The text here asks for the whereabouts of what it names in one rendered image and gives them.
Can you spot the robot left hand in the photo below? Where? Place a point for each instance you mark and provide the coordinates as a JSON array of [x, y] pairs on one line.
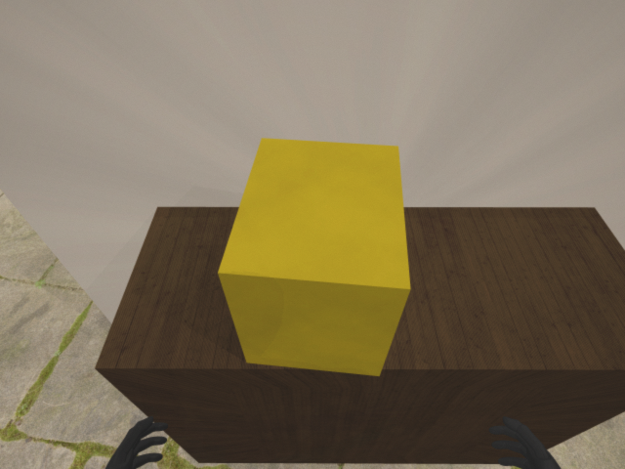
[[125, 457]]

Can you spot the pedestal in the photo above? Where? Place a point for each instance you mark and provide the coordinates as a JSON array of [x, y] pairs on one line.
[[512, 311]]

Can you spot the robot right hand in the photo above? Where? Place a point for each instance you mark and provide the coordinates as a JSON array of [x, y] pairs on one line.
[[536, 456]]

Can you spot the carton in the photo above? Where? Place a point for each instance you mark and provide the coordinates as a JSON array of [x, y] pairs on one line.
[[316, 271]]

